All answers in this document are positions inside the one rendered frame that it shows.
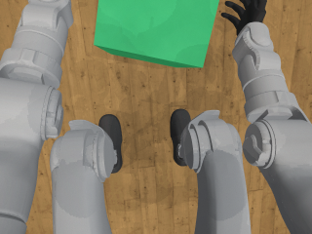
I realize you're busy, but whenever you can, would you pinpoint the right robot foot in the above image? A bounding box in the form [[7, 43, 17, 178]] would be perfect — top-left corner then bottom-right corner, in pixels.
[[170, 108, 191, 167]]

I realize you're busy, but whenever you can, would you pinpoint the carton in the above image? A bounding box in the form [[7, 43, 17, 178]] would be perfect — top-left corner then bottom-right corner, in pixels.
[[94, 0, 219, 68]]

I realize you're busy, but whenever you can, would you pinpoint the robot right upper arm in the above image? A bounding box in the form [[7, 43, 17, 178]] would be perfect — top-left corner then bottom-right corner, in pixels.
[[242, 119, 312, 234]]

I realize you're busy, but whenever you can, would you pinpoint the robot right shin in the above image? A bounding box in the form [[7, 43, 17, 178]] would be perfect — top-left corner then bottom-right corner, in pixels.
[[177, 109, 243, 166]]

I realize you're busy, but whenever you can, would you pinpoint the robot left forearm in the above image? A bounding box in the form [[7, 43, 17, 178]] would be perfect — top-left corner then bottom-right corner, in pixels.
[[0, 0, 74, 89]]

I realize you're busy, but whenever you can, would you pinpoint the robot left upper arm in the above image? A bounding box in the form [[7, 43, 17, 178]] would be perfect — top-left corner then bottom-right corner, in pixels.
[[0, 77, 64, 234]]

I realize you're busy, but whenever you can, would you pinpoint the robot right forearm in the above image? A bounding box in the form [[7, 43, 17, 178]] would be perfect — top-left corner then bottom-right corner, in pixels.
[[232, 21, 312, 125]]

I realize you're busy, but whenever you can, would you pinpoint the robot right hand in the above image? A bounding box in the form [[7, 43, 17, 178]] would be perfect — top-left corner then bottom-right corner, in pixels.
[[221, 0, 267, 36]]

